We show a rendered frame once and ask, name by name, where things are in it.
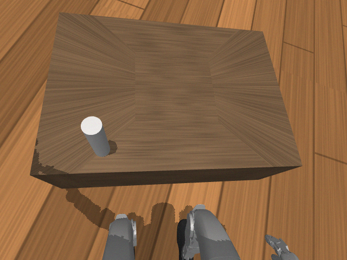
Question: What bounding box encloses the right robot hand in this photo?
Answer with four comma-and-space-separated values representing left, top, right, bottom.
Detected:
265, 235, 299, 260

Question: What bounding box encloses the can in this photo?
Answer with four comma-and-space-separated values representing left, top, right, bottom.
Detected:
81, 116, 110, 157

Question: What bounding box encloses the right robot foot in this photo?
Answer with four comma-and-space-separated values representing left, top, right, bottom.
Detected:
177, 219, 194, 260

